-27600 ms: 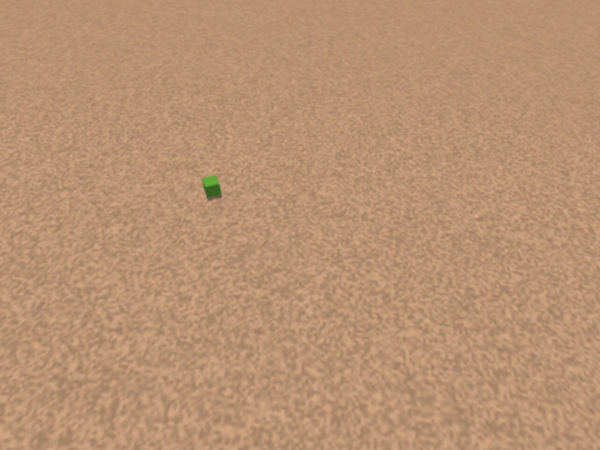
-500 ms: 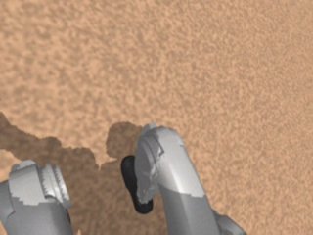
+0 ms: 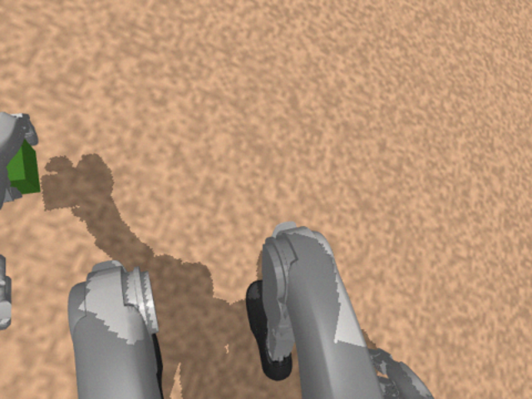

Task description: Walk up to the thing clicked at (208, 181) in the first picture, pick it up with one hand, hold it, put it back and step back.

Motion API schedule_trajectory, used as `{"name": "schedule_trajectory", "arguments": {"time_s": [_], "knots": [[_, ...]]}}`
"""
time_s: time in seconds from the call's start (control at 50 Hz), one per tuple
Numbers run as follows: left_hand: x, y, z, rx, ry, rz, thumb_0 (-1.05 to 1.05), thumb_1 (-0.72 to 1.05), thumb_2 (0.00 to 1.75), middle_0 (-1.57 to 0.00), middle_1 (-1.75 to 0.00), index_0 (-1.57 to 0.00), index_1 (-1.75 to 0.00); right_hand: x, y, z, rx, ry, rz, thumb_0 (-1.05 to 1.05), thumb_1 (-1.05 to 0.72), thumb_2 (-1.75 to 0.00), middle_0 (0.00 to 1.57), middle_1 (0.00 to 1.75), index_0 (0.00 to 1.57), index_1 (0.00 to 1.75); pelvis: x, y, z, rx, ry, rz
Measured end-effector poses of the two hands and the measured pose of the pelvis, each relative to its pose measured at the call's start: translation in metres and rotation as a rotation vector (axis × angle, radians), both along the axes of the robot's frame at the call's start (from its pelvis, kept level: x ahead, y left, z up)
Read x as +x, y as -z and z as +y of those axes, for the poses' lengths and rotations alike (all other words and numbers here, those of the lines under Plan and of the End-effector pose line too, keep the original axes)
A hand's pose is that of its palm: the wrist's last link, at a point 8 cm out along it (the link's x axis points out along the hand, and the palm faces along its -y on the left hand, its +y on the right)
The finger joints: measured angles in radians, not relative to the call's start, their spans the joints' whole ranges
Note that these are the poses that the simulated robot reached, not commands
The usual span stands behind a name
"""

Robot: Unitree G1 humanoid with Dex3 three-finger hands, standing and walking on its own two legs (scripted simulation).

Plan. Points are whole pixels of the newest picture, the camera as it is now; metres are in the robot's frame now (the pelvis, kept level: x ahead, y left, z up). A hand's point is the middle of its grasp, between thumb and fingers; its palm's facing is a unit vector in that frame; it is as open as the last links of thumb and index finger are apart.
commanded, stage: settle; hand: left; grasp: from above
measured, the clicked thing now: (2, 166) +0.48 +0.30 -0.18
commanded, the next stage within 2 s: lift in 0.02 s
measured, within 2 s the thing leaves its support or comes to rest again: neither
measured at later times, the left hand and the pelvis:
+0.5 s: hand out of the picture +0.46 +0.30 -0.09, palm faces -0.47 -0.06 -0.88, open 10.5 cm; pelvis +0.00 +0.00 +0.04, yaw +2 degrees
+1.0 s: hand out of the picture +0.38 +0.29 +0.10, palm faces -0.43 -0.10 -0.90, open 10.5 cm; pelvis +0.00 +0.01 +0.19, yaw +5 degrees
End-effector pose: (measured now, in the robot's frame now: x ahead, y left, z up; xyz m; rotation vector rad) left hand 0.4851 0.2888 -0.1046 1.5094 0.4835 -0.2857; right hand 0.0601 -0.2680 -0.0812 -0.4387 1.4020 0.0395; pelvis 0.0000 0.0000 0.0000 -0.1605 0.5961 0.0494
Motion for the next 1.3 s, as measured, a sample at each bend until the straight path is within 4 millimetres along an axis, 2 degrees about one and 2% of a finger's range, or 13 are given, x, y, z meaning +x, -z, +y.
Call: {"name": "schedule_trajectory", "arguments": {"time_s": [0.24, 0.36, 0.48, 0.66, 0.82, 0.96, 1.16, 1.3], "knots": [[0.003, -0.022, 0.001, 0.003, 0.006, -0.020, 0.00, -0.20, 0.88, -0.55, -0.82, -0.62, -0.76, -0.030, -0.009, -0.008, -0.053, 0.072, 0.062, 0.00, -0.92, -0.90, 0.20, 0.29, 0.20, 0.30, -0.003, -0.008, -0.002, 0.010, -0.002, 0.009], [-0.005, -0.039, 0.004, -0.006, -0.011, -0.005, 0.00, -0.20, 0.86, -0.54, -0.83, -0.61, -0.77, -0.034, -0.017, -0.006, -0.058, 0.122, 0.070, 0.00, -0.92, -0.90, 0.20, 0.29, 0.20, 0.30, -0.004, -0.019, 0.000, 0.014, -0.008, 0.023], [-0.020, -0.066, 0.010, -0.009, -0.005, -0.001, 0.00, -0.19, 0.85, -0.53, -0.83, -0.61, -0.78, -0.022, -0.029, -0.003, -0.054, 0.145, 0.039, 0.00, -0.92, -0.90, 0.20, 0.30, 0.20, 0.30, -0.004, -0.038, 0.003, 0.018, -0.016, 0.033], [-0.045, -0.121, 0.021, -0.013, -0.009, -0.009, 0.00, -0.19, 0.87, -0.53, -0.84, -0.61, -0.78, 0.018, -0.058, 0.003, -0.038, 0.133, -0.067, 0.00, -0.92, -0.90, 0.20, 0.30, 0.20, 0.30, -0.004, -0.076, 0.006, 0.027, -0.028, 0.030], [-0.070, -0.182, 0.018, -0.026, -0.012, -0.022, 0.00, -0.18, 0.87, -0.52, -0.86, -0.60, -0.79, 0.056, -0.098, 0.011, -0.012, 0.124, -0.171, 0.00, -0.92, -0.90, 0.20, 0.30, 0.20, 0.30, -0.001, -0.123, 0.007, 0.045, -0.039, -0.003], [-0.092, -0.246, 0.009, -0.039, -0.018, -0.038, 0.00, -0.19, 0.87, -0.52, -0.85, -0.60, -0.79, 0.077, -0.146, 0.018, 0.013, 0.136, -0.250, 0.00, -0.91, -0.90, 0.20, 0.30, 0.20, 0.30, 0.001, -0.173, 0.005, 0.066, -0.042, -0.060], [-0.121, -0.338, -0.008, -0.045, -0.022, -0.035, 0.00, -0.19, 0.87, -0.53, -0.82, -0.61, -0.78, 0.084, -0.223, 0.025, 0.042, 0.175, -0.327, 0.00, -0.91, -0.90, 0.20, 0.30, 0.21, 0.30, 0.011, -0.253, 0.003, 0.104, -0.041, -0.174], [-0.130, -0.385, -0.016, -0.045, -0.027, -0.027, 0.00, -0.20, 0.86, -0.54, -0.80, -0.62, -0.77, 0.081, -0.270, 0.020, 0.036, 0.201, -0.362, 0.00, -0.91, -0.90, 0.20, 0.30, 0.21, 0.30, 0.020, -0.298, 0.001, 0.121, -0.041, -0.246]]}}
